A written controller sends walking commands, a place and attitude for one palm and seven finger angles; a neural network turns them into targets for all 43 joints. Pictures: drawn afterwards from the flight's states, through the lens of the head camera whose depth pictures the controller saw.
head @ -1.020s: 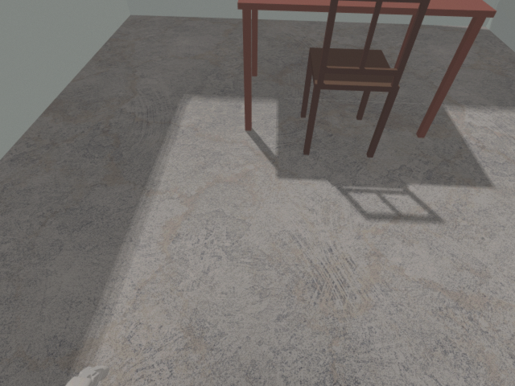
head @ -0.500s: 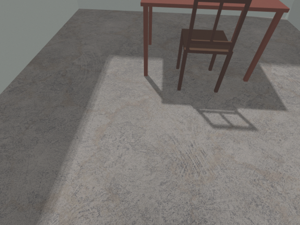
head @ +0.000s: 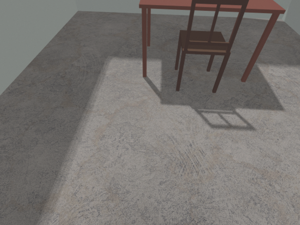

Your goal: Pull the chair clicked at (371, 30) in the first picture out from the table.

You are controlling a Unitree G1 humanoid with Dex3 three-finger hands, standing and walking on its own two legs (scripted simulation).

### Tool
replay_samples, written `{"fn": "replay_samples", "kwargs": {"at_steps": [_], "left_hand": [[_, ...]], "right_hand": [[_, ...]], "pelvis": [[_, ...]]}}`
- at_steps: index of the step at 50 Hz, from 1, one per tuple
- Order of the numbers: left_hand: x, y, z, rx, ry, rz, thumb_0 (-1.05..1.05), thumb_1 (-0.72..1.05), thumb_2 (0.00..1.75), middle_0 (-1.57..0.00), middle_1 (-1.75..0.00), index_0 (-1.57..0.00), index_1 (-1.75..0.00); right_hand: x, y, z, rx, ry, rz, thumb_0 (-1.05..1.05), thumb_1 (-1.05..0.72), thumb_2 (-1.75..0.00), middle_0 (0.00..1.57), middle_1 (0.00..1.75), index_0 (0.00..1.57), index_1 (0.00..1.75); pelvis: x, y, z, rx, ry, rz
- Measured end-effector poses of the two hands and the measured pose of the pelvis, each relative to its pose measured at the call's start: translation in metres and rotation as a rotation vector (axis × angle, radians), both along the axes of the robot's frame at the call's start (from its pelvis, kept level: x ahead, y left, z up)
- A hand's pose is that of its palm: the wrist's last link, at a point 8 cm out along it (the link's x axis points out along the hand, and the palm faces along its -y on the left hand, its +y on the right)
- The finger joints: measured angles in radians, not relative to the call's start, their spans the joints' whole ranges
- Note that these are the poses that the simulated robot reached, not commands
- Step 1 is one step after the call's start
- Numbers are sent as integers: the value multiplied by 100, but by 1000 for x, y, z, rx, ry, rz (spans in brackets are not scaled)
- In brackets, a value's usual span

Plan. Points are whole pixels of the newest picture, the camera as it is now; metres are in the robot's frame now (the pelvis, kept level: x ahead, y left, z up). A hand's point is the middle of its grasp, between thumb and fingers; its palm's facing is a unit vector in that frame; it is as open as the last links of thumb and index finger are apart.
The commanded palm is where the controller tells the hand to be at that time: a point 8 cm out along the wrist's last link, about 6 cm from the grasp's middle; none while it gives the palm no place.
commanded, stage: look at it before walking up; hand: left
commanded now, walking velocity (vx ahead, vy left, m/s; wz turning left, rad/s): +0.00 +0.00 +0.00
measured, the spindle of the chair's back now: (213, 24) +1.52 -0.42 -0.09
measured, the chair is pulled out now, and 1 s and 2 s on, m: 0.00 0.00 0.00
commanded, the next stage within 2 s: walk to a spot facing it in 0.42 s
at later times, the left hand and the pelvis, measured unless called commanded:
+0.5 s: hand out of the picture +0.08 +0.25 -0.16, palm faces -0.03 -0.94 -0.33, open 7.4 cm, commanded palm none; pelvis +0.01 +0.00 +0.00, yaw +0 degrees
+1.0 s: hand out of the picture +0.09 +0.17 -0.18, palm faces -0.18 -0.95 -0.25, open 7.4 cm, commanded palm none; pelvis +0.00 -0.03 -0.03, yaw -12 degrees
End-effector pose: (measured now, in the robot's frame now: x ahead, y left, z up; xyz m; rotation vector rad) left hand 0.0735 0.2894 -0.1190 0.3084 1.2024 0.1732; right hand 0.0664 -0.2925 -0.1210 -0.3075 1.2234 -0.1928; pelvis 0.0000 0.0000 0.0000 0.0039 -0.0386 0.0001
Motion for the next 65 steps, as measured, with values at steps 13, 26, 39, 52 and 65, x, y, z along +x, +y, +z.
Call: {"fn": "replay_samples", "kwargs": {"at_steps": [13,26,39,52,65], "left_hand": [[-4,1,-3,-3,35,7,0,90,90,-21,-30,-20,-30],[7,2,0,6,23,8,0,90,90,-21,-30,-20,-30],[10,-22,-18,-32,76,-42,0,91,90,-21,-30,-20,-29],[9,-78,-28,-67,61,-123,0,91,90,-21,-30,-20,-30],[14,-91,-6,-77,250,-167,0,90,90,-21,-30,-20,-30]], "right_hand": [[5,0,1,-5,14,1,1,-91,-90,20,30,20,30],[23,0,1,-3,-7,14,1,-91,-90,20,30,20,30],[9,16,-12,33,-46,-82,1,-91,-90,20,30,20,30],[-58,2,-51,126,38,-235,1,-91,-90,20,30,20,30],[16,-22,-7,94,-122,-323,1,-91,-90,20,30,20,30]], "pelvis": [[5,0,1,-1,10,-1],[13,-1,1,0,12,1],[8,-1,-9,7,23,-92],[7,-31,-28,7,20,-219],[67,-40,1,19,67,-353]]}}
